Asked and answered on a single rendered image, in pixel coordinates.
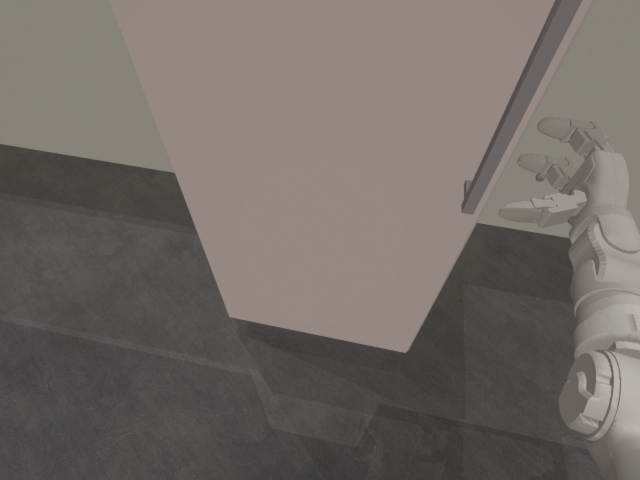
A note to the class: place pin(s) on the right robot hand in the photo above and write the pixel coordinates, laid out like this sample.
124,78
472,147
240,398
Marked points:
602,179

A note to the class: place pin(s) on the right robot forearm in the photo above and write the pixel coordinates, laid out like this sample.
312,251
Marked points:
605,285

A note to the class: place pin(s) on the handle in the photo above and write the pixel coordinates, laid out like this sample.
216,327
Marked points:
552,33

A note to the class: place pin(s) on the right robot upper arm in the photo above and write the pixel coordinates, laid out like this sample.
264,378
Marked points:
601,401

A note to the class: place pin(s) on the fridge door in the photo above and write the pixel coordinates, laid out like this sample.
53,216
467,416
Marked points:
322,146

